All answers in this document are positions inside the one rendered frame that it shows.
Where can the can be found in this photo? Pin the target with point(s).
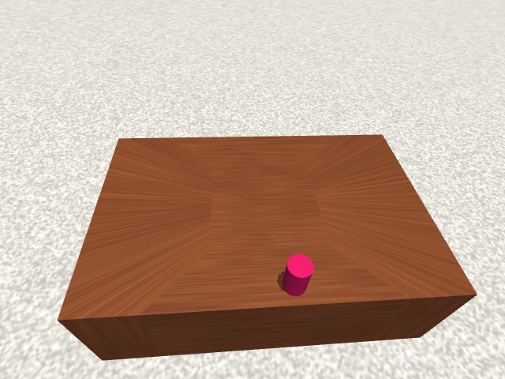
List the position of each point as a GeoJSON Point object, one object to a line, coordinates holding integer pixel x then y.
{"type": "Point", "coordinates": [298, 272]}

